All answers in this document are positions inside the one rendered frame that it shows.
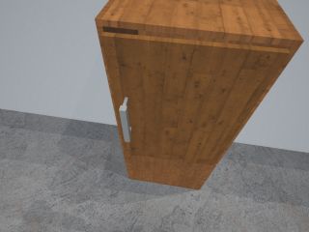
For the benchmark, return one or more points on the cupboard door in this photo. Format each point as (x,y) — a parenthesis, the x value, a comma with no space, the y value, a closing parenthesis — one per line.
(187,99)

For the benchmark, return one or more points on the handle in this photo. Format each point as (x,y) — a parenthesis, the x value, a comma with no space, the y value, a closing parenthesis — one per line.
(125,121)

